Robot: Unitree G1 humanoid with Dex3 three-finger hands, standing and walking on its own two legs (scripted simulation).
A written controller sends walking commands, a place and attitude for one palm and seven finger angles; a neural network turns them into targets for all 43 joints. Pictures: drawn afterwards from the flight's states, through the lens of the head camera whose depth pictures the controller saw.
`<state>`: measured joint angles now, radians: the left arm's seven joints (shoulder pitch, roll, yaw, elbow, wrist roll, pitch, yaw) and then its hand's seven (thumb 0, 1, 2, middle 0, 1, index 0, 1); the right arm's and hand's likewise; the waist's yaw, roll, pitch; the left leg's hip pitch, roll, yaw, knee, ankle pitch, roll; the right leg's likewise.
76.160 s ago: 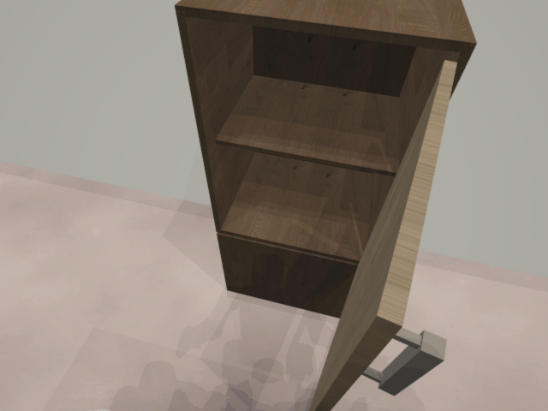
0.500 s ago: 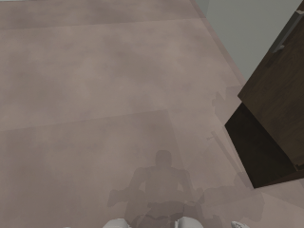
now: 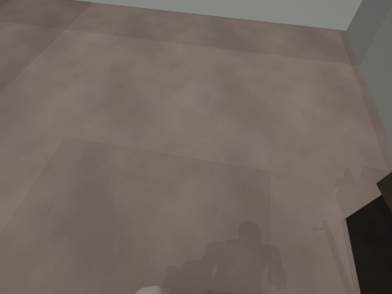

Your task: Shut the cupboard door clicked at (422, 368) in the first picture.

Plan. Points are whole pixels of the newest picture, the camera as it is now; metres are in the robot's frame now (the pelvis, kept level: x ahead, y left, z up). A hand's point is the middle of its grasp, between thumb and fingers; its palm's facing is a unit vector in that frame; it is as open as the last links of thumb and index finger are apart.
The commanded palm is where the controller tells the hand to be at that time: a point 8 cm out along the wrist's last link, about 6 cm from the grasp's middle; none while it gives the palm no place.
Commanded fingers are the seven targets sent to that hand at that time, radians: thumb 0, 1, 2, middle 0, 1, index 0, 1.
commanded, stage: walk to a spot facing it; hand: left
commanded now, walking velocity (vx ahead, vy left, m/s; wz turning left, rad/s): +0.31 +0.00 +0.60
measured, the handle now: out of the picture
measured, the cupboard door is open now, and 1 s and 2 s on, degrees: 12 12 12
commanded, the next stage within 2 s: turn to face it in 0.72 s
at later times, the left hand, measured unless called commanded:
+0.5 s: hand (113, 243) +0.24 +0.22 -0.15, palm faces +0.23 -0.94 -0.26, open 7.4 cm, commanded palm none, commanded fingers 0.00 0.90 0.90 -0.20 -0.30 -0.20 -0.30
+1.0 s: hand (96, 265) +0.20 +0.26 -0.19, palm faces +0.52 -0.82 -0.24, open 7.4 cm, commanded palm none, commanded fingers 0.00 0.90 0.90 -0.20 -0.30 -0.20 -0.30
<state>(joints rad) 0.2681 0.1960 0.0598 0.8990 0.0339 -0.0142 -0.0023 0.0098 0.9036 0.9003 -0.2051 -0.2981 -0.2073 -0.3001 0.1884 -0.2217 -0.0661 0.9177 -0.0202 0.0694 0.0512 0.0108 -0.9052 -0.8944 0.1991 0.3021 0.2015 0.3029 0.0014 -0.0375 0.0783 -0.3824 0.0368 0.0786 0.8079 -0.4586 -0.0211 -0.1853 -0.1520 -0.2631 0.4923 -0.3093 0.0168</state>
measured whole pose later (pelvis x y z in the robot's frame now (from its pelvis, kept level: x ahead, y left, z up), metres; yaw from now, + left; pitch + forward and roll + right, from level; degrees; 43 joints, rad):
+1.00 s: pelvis +0.28 +0.07 -0.01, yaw +28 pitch +0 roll -1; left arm 0.26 0.24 0.06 0.97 0.01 0.04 0.02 0.01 0.91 0.90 -0.20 -0.30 -0.20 -0.30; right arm 0.06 -0.21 0.00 0.88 -0.02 -0.01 -0.01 0.01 -0.90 -0.89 0.20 0.30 0.20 0.30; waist 0.05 -0.03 0.12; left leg -0.34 0.02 0.13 0.58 -0.24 0.06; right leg -0.42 -0.10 -0.04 1.03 -0.48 0.05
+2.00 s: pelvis +0.34 +0.07 -0.01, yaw -7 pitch +1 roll +1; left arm 0.13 0.22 0.05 0.85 0.02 0.05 -0.01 0.01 0.91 0.90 -0.20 -0.30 -0.20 -0.30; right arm 0.20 -0.28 -0.05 0.91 -0.01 0.07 -0.02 0.01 -0.90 -0.89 0.20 0.30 0.20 0.30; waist -0.03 0.05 0.11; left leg -0.48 0.09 0.04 1.09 -0.45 -0.08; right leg -0.28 0.01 0.00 0.55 -0.29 -0.03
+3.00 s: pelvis +0.37 +0.07 -0.01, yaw -43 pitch +3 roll -1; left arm 0.21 0.23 0.06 0.89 0.01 0.07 -0.01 0.01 0.90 0.90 -0.21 -0.30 -0.21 -0.30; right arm 0.15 -0.23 -0.03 0.85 -0.01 0.03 -0.02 0.01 -0.90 -0.89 0.20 0.30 0.20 0.30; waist 0.01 -0.03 0.05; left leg -0.32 0.03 0.02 0.55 -0.29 -0.04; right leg -0.34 0.09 0.14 0.60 -0.32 -0.01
